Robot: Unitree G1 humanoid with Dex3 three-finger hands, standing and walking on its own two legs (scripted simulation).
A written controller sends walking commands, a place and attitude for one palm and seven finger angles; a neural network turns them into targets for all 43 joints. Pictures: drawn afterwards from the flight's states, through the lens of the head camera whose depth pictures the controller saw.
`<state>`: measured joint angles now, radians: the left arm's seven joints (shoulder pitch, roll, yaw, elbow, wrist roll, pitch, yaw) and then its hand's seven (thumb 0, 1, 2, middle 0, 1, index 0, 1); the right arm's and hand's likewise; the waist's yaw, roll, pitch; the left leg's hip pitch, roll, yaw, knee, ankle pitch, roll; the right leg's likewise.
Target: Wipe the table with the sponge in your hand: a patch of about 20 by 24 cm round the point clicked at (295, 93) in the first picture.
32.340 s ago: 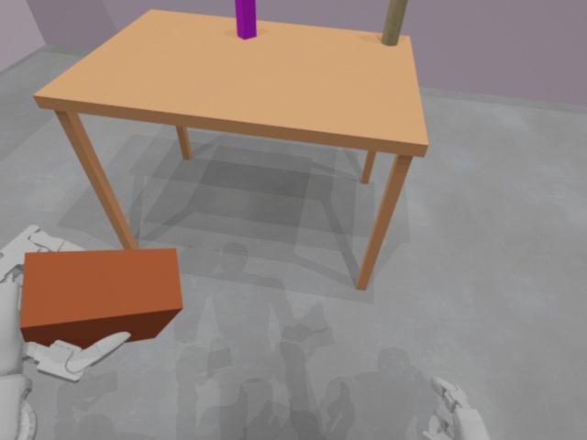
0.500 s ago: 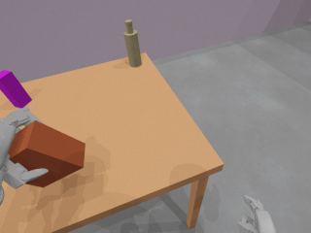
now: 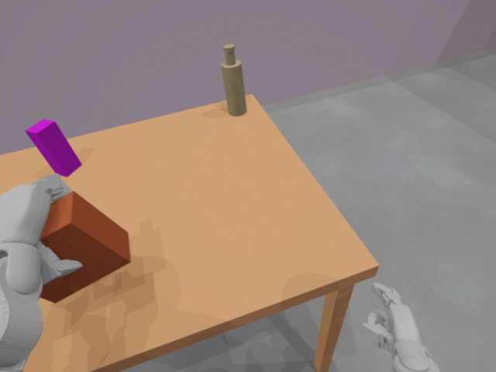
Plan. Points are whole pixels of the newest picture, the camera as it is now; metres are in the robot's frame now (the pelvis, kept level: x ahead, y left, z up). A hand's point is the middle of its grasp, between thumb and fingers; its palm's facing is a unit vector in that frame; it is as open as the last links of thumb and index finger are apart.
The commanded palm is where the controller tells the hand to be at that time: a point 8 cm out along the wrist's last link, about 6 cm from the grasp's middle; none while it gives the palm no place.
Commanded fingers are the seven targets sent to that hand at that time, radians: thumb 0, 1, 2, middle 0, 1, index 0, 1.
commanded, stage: turn the palm down, sponge in hand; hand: left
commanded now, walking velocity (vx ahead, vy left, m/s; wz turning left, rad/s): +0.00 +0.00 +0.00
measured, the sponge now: (74, 255) +0.23 +0.31 +0.11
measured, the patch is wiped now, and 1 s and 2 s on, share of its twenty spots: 0.00 0.00 0.00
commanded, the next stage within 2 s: move the sponge above the wiping area in 0.76 s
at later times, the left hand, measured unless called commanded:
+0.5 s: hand (73, 245) +0.23 +0.29 +0.15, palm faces +0.13 -0.15 -0.98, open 10.5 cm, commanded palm +0.18 +0.28 +0.22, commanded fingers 0.00 0.10 1.30 -1.20 -1.60 -1.20 -1.60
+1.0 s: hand (104, 252) +0.23 +0.25 +0.13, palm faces +0.02 -0.09 -1.00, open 10.5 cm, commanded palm +0.20 +0.26 +0.21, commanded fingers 0.00 0.10 1.30 -1.20 -1.60 -1.20 -1.60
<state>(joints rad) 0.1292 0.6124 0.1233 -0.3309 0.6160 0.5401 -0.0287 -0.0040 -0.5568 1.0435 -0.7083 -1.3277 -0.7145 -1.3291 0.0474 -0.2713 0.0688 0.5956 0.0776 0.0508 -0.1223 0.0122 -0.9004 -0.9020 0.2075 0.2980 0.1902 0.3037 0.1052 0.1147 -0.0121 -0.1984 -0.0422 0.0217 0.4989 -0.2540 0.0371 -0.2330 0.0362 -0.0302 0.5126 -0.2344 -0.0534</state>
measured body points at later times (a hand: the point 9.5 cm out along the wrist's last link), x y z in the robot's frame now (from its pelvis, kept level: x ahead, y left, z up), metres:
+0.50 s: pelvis -0.01 +0.00 +0.01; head -0.02 -0.05 +0.45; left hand +0.21 +0.29 +0.20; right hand +0.25 -0.20 -0.07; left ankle +0.01 +0.10 -0.74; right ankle +0.03 -0.08 -0.74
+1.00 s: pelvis -0.01 -0.02 +0.00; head -0.02 -0.07 +0.45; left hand +0.22 +0.25 +0.18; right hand +0.26 -0.21 -0.07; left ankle +0.01 +0.10 -0.74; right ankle +0.03 -0.08 -0.74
